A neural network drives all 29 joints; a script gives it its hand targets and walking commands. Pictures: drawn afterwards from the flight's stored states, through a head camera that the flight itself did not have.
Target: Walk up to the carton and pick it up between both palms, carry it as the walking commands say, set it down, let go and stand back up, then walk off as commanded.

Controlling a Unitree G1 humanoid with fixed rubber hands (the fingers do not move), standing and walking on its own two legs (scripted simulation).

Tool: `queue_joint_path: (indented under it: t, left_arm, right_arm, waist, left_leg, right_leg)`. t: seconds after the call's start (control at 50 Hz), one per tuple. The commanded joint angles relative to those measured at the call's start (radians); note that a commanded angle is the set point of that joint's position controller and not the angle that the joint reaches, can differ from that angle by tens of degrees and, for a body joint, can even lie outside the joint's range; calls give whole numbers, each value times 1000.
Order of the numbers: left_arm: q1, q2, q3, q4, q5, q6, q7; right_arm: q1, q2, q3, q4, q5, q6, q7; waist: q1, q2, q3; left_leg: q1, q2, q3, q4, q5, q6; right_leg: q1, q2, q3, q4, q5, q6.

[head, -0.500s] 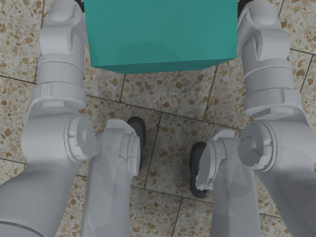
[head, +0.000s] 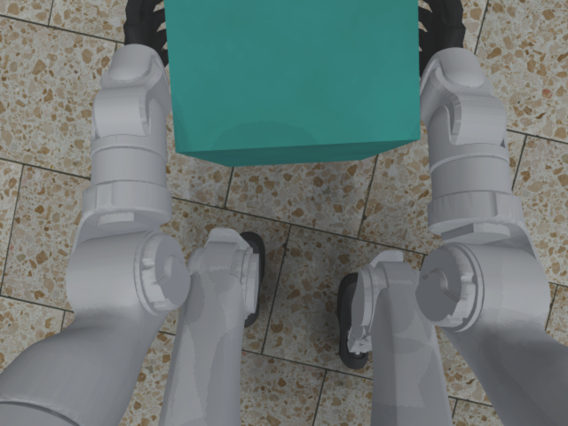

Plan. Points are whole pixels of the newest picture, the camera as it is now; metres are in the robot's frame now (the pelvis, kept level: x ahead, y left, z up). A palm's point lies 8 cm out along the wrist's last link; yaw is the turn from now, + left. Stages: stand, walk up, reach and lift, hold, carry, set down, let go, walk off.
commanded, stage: reach and lift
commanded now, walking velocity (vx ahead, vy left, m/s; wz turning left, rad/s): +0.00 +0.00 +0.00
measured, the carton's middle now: (291, 74) +0.53 +0.08 -0.17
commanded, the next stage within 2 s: none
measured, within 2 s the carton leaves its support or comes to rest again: neither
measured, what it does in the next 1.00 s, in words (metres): rises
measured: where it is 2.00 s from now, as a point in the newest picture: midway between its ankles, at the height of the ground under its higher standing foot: (299, 315)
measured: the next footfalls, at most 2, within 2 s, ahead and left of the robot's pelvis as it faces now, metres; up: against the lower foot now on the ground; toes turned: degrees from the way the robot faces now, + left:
none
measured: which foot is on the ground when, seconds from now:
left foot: down 0.00-1.00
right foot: down 0.00-1.00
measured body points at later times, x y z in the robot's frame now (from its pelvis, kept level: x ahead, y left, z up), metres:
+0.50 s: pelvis +0.00 +0.00 +0.05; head +0.29 +0.04 +0.39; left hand +0.50 +0.24 -0.04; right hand +0.54 -0.09 -0.03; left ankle +0.14 +0.13 -0.42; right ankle +0.08 -0.12 -0.42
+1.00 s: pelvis +0.01 +0.00 +0.10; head +0.26 +0.04 +0.48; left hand +0.48 +0.23 +0.04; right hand +0.52 -0.09 +0.05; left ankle +0.14 +0.13 -0.42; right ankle +0.08 -0.12 -0.42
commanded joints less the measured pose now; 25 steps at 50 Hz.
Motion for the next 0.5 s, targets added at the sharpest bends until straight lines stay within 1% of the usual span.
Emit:
queue_joint_path:
  t: [0.0,0.16,0.48]
  left_arm:
    - [-644,-1007,-489,-59,-165,-23,-292]
    - [-615,-1036,-482,-56,-148,-11,-294]
    - [-536,-1110,-518,-84,-144,9,-290]
  right_arm:
    - [-666,967,476,-20,130,-15,239]
    - [-640,979,469,-23,121,-7,252]
    - [-562,1011,483,-41,119,7,285]
  waist:
    - [51,40,-1190]
    - [45,47,-1196]
    - [25,67,-1210]
  left_leg:
    - [937,-139,107,-84,307,-3]
    - [985,-146,105,-135,294,-4]
    - [1124,-157,89,-239,320,-11]
  right_leg:
    - [341,119,-62,-246,247,-14]
    - [367,121,-63,-300,237,-13]
    - [419,122,-65,-400,243,-11]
